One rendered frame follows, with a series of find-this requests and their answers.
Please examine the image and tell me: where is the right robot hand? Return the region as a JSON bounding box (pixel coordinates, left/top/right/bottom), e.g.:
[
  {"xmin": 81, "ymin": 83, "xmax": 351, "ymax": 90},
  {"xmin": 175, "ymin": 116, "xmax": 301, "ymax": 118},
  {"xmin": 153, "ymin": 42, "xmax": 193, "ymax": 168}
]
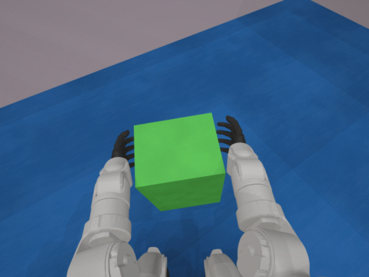
[{"xmin": 216, "ymin": 115, "xmax": 246, "ymax": 153}]

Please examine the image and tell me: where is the robot right upper arm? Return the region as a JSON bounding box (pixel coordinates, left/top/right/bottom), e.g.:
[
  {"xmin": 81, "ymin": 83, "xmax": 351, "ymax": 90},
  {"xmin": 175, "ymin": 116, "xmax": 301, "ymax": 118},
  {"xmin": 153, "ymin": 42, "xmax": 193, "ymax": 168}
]
[{"xmin": 236, "ymin": 227, "xmax": 323, "ymax": 277}]

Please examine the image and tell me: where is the left robot hand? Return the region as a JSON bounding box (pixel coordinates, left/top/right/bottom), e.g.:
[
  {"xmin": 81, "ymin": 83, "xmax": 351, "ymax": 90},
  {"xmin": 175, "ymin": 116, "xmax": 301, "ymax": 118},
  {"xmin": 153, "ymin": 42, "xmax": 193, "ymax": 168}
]
[{"xmin": 111, "ymin": 130, "xmax": 135, "ymax": 168}]

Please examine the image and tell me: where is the robot left shin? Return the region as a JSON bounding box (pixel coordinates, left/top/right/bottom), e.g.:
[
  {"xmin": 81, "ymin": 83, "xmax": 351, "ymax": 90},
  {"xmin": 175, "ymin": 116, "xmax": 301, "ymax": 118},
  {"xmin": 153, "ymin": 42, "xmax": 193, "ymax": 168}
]
[{"xmin": 147, "ymin": 247, "xmax": 161, "ymax": 254}]

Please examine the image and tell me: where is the carton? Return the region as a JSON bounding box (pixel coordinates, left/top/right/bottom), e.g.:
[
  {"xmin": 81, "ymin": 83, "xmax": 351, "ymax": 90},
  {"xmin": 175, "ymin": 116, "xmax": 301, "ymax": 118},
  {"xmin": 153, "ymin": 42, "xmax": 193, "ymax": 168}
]
[{"xmin": 134, "ymin": 113, "xmax": 225, "ymax": 211}]

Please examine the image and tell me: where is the robot shin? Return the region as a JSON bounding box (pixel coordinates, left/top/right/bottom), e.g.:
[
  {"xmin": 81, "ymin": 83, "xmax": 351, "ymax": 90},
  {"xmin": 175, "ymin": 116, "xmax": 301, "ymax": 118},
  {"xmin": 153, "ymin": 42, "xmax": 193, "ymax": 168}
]
[
  {"xmin": 210, "ymin": 249, "xmax": 222, "ymax": 255},
  {"xmin": 147, "ymin": 247, "xmax": 161, "ymax": 254}
]

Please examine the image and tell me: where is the right robot forearm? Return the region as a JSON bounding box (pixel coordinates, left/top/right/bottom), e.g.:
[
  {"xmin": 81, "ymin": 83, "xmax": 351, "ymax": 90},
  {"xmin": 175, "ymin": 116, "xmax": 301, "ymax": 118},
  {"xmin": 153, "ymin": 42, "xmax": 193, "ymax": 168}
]
[{"xmin": 227, "ymin": 143, "xmax": 299, "ymax": 238}]

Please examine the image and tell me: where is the robot left upper arm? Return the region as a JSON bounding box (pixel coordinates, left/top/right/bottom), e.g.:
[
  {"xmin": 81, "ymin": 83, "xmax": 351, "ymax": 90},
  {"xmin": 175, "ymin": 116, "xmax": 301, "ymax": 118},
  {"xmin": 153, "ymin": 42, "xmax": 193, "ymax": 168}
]
[{"xmin": 67, "ymin": 240, "xmax": 140, "ymax": 277}]

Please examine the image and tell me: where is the left robot forearm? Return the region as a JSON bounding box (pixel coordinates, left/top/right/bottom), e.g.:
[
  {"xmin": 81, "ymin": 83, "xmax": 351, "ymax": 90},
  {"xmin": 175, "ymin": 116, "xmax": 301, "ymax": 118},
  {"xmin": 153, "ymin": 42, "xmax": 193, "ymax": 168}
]
[{"xmin": 66, "ymin": 157, "xmax": 133, "ymax": 277}]

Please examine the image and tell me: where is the robot right shin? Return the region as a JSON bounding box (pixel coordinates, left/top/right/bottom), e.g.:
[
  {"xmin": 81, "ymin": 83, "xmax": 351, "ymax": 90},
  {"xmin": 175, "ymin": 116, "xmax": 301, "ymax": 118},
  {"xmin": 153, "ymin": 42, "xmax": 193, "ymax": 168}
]
[{"xmin": 210, "ymin": 249, "xmax": 222, "ymax": 255}]

